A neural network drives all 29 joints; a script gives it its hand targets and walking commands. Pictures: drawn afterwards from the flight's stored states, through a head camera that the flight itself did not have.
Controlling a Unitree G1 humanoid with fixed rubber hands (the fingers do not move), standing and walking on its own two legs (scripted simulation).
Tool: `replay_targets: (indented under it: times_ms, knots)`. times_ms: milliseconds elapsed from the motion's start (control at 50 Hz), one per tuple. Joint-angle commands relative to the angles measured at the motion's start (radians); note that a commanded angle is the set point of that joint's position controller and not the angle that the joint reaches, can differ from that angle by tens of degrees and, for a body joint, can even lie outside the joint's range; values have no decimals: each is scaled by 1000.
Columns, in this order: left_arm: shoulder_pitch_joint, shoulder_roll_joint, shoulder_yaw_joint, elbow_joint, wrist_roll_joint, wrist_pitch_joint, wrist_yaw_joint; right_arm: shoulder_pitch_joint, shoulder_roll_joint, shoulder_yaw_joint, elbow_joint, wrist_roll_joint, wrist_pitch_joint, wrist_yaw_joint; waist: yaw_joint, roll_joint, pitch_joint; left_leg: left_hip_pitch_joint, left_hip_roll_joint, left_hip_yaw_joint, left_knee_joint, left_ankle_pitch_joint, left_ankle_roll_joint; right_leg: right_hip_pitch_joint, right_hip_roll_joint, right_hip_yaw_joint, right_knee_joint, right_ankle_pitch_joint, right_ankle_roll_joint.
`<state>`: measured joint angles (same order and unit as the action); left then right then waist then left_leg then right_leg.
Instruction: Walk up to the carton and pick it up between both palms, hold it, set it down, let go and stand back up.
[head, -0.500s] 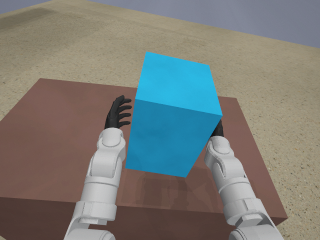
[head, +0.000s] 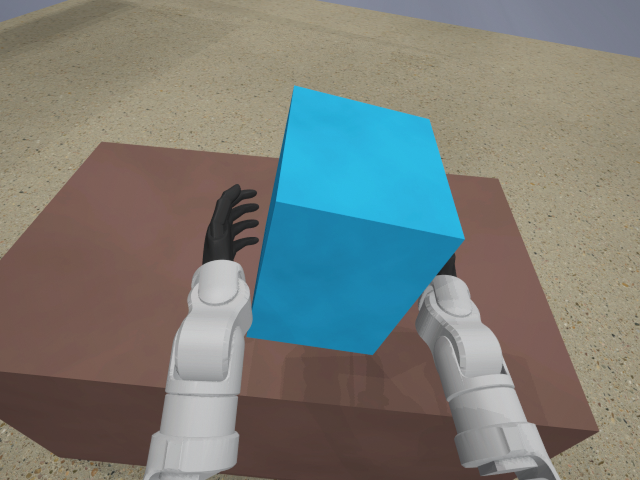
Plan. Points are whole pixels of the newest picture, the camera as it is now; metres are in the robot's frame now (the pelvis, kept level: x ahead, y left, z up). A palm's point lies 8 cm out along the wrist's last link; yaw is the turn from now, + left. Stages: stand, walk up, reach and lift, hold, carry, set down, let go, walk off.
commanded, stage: reach and lift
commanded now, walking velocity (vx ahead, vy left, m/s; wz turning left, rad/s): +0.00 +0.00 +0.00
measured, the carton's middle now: (336, 230) +0.37 -0.02 +0.15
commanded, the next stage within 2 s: hold in 0.70 s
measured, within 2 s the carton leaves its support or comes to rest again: neither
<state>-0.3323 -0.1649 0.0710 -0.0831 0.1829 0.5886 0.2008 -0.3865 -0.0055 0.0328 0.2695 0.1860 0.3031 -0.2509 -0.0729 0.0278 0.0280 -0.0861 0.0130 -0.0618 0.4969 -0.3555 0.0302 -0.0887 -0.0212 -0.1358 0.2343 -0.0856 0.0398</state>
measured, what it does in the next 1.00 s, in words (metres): shifts its weight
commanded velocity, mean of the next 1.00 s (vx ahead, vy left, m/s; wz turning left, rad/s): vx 0.00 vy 0.00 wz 0.00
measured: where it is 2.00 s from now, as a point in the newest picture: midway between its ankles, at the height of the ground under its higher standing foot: outside the picture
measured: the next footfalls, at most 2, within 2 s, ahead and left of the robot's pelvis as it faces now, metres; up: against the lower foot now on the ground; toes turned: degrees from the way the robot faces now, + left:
none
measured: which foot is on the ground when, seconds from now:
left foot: down 0.00-1.00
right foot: down 0.00-1.00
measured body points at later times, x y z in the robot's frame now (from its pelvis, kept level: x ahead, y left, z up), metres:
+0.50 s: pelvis -0.04 -0.04 +0.00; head -0.08 -0.02 +0.45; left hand +0.34 +0.09 +0.16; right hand +0.33 -0.17 +0.14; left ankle -0.05 +0.09 -0.74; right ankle +0.02 -0.16 -0.74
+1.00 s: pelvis -0.06 -0.04 +0.00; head -0.10 -0.02 +0.45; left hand +0.34 +0.07 +0.18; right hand +0.32 -0.18 +0.16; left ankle -0.05 +0.09 -0.74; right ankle +0.02 -0.16 -0.74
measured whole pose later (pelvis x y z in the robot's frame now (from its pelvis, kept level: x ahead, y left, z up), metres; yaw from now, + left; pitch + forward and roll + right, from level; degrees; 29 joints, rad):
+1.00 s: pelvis -0.06 -0.04 +0.00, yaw -1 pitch -6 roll -1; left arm -0.66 -0.11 0.28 0.32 0.28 0.57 0.09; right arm -0.70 0.07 -0.14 0.65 0.10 0.28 -0.28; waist -0.06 -0.04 0.00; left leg -0.08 0.02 -0.04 0.44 -0.25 -0.02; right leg -0.16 -0.02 -0.12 0.31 -0.05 -0.01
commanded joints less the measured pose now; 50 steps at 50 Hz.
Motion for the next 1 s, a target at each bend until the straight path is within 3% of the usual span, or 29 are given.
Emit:
replay_targets:
  times_ms: [0, 60, 80, 120, 200, 220, 240, 280, 300, 320, 360, 400, 440, 480, 500, 560, 660, 680, 700, 740, 760, 800, 840, 860, 900, 920, 940, 960, 980]
  knots:
    - [-685, -612, -684, -103, -178, -57, -201, -860, 503, 456, -451, 64, -98, 116, -52, 56, -519, 137, 1, -111, -34, 895, -140, 210, 108, 74, 75, 289, -72]
    - [-697, -580, -640, -79, -157, -63, -210, -905, 565, 499, -483, 83, -86, 102, -26, 29, -524, 92, -44, -76, -61, 766, -116, 274, 89, 81, 91, 335, -42]
    - [-705, -591, -652, -57, -167, -62, -215, -905, 579, 505, -474, 70, -79, 96, -45, 27, -539, 76, -39, -81, -61, 762, -120, 275, 93, 78, 100, 344, -40]
    - [-699, -524, -551, 18, -132, -60, -234, -893, 600, 481, -404, 54, -61, 85, -7, -33, -498, 1, -56, -46, -96, 642, -98, 340, 73, 101, 94, 374, -30]
    - [-740, -494, -479, 48, -106, -71, -260, -931, 659, 505, -381, 57, -54, 77, 25, -61, -495, -89, -83, -15, -127, 522, -71, 417, 55, 106, 113, 410, -12]
    - [-755, -509, -469, 49, -90, -65, -272, -925, 640, 485, -320, 47, -58, 80, 15, -34, -479, -66, -75, -19, -135, 535, -77, 404, 59, 88, 123, 409, -8]
    - [-757, -513, -467, 65, -95, -60, -271, -967, 646, 478, -350, 54, -65, 81, 19, -27, -492, -70, -75, -14, -129, 540, -77, 407, 63, 93, 121, 391, -11]
    - [-862, -513, -445, 91, -87, -71, -278, -1008, 661, 438, -249, 30, -71, 86, 12, -8, -460, -81, -74, -6, -146, 452, -70, 361, 57, 86, 110, 299, -12]
    - [-868, -507, -445, 94, -93, -76, -281, -1039, 688, 450, -267, 34, -81, 86, 24, -32, -506, -81, -77, 1, -139, 445, -65, 372, 58, 90, 114, 300, -8]
    - [-904, -545, -454, 131, -93, -72, -281, -1097, 680, 417, -235, 29, -90, 97, 16, -6, -504, -77, -64, -4, -153, 413, -67, 341, 60, 83, 116, 250, -10]
    - [-912, -564, -460, 161, -108, -71, -279, -1143, 683, 408, -262, 25, -108, 98, 9, -21, -545, -69, -70, -2, -138, 427, -65, 337, 69, 79, 115, 257, -13]
    - [-939, -556, -424, 201, -95, -79, -279, -1150, 686, 363, -178, -4, -111, 98, 4, -30, -519, -79, -68, 1, -136, 392, -58, 326, 62, 81, 108, 220, -11]
    - [-1022, -550, -410, 260, -93, -95, -284, -1185, 705, 317, -107, -34, -118, 104, -12, 2, -506, -109, -70, 8, -150, 300, -57, 312, 46, 83, 105, 166, -8]
    - [-1041, -548, -356, 282, -78, -97, -284, -1214, 707, 283, -63, -42, -123, 113, 0, -14, -518, -108, -65, 16, -160, 269, -38, 297, 50, 80, 101, 106, -3]
    - [-1067, -540, -355, 281, -73, -104, -290, -1202, 712, 265, -46, -55, -128, 112, -18, 1, -515, -111, -72, 19, -160, 266, -37, 310, 41, 78, 101, 127, -3]
    - [-1055, -524, -287, 417, -36, -98, -304, -1229, 701, 200, 33, -80, -135, 110, -14, -4, -464, -137, -76, 29, -171, 217, -33, 311, 31, 78, 91, 103, 1]
    - [-1130, -585, -305, 402, -45, -111, -282, -1325, 697, 182, 59, -68, -164, 129, -9, 41, -530, -116, -68, 21, -168, 224, -39, 304, 46, 69, 87, 60, -6]
    - [-1134, -577, -297, 364, -42, -118, -276, -1321, 714, 206, 32, -62, -170, 131, 8, 37, -559, -111, -70, 26, -165, 269, -32, 336, 44, 70, 93, 102, -1]
    - [-1139, -574, -300, 375, -42, -118, -272, -1311, 708, 207, 63, -65, -166, 132, 5, 34, -528, -109, -68, 19, -170, 235, -31, 310, 48, 64, 94, 73, 0]
    - [-1101, -582, -284, 424, -35, -106, -272, -1372, 709, 219, -6, -60, -169, 133, 12, 1, -530, -134, -65, 24, -177, 197, -19, 324, 44, 68, 81, 40, 3]
    - [-1145, -573, -282, 333, -34, -111, -263, -1343, 719, 232, 14, -44, -160, 138, 23, 9, -534, -124, -66, 27, -179, 217, -18, 321, 48, 69, 87, 49, 6]
    - [-1170, -584, -304, 338, -51, -106, -260, -1334, 706, 205, 24, -49, -164, 142, 0, 37, -524, -135, -66, 20, -175, 189, -24, 313, 49, 64, 86, 34, -3]
    - [-1145, -583, -326, 302, -59, -99, -252, -1337, 719, 251, -21, -31, -155, 139, 11, 25, -589, -100, -70, 24, -167, 240, -28, 316, 55, 61, 90, 69, 7]
    - [-1123, -557, -291, 362, -34, -87, -253, -1356, 716, 258, 1, -38, -145, 140, 30, -9, -531, -138, -69, 25, -185, 178, -11, 313, 49, 67, 73, 14, 9]
    - [-1139, -590, -306, 350, -35, -76, -250, -1355, 707, 245, -6, -31, -144, 142, 19, 18, -505, -150, -56, 25, -196, 153, -19, 325, 53, 61, 86, 2, 4]
    - [-1150, -586, -307, 298, -53, -78, -248, -1342, 718, 254, -26, -28, -138, 144, 20, 8, -540, -141, -59, 23, -190, 163, -11, 330, 58, 61, 89, 16, 3]
    - [-1139, -556, -282, 346, -41, -71, -255, -1341, 722, 242, 0, -37, -129, 138, 21, -18, -473, -169, -68, 38, -194, 119, -8, 313, 44, 71, 65, -40, 11]
    - [-1152, -568, -303, 240, -63, -76, -251, -1327, 746, 285, -65, -10, -127, 137, 31, -38, -580, -128, -68, 40, -176, 208, -8, 357, 56, 75, 82, 54, 10]
    - [-1135, -567, -316, 252, -64, -69, -249, -1307, 733, 286, -32, -4, -118, 136, 24, 1, -572, -122, -71, 28, -169, 228, -19, 345, 55, 70, 87, 70, 9]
